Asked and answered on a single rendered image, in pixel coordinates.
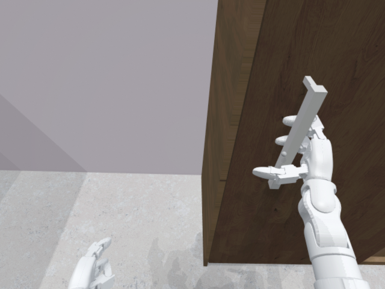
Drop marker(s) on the robot right forearm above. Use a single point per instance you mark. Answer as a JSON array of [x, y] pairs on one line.
[[330, 251]]

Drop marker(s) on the handle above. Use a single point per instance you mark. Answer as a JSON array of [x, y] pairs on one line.
[[307, 113]]

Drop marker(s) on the left robot hand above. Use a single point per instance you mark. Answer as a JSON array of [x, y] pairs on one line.
[[87, 270]]

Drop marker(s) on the right robot hand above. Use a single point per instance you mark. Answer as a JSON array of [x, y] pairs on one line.
[[317, 153]]

